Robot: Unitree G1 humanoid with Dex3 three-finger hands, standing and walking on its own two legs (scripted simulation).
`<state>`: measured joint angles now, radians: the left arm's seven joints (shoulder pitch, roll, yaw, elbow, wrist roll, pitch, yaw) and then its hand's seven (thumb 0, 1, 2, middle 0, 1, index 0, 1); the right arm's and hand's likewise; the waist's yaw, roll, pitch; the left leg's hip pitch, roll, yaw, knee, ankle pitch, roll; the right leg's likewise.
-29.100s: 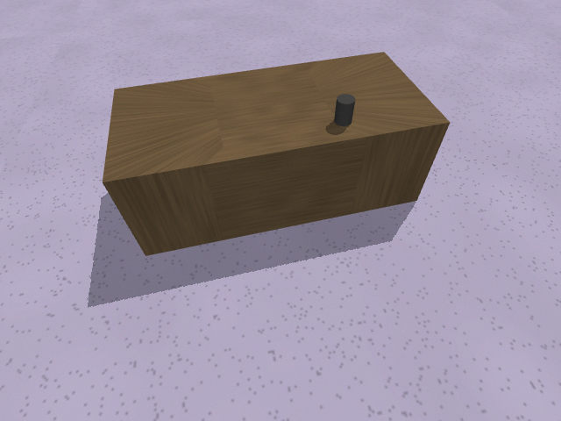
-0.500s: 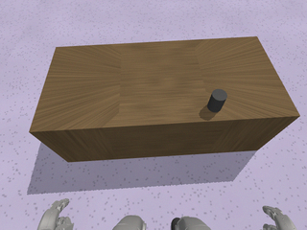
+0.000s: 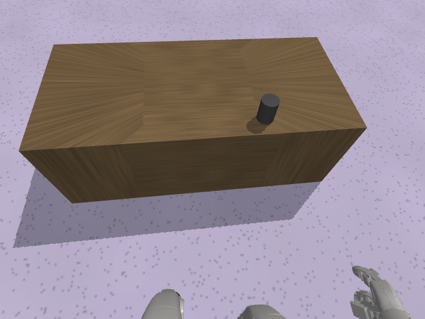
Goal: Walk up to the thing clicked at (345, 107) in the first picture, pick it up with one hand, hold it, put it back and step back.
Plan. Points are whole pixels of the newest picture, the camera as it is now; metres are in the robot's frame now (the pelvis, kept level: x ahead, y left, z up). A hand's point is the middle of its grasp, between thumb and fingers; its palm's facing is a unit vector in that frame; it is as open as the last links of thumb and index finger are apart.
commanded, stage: step back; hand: right
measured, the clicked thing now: (267, 109) +0.81 -0.19 -0.26
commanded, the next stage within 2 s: none
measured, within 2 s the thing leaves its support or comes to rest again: neither
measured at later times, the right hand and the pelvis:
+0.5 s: hand out of the picture -0.07 -0.31 -0.15, palm faces -0.18 +0.90 -0.40, open 7.4 cm; pelvis -0.15 -0.05 +0.00, yaw +8 degrees
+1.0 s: hand out of the picture -0.14 -0.37 -0.16, palm faces -0.18 +0.92 -0.35, open 7.4 cm; pelvis -0.29 -0.12 +0.00, yaw +7 degrees
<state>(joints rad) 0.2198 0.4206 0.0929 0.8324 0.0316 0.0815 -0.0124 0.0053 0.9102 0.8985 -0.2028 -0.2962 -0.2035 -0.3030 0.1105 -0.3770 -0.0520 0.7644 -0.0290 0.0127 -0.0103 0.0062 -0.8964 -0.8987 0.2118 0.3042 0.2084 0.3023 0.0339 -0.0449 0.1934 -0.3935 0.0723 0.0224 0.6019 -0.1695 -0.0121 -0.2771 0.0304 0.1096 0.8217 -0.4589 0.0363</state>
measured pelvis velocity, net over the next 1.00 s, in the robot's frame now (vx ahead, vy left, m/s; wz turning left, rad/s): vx -0.29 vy -0.12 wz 0.13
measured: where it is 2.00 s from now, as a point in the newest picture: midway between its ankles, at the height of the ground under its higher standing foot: outside the picture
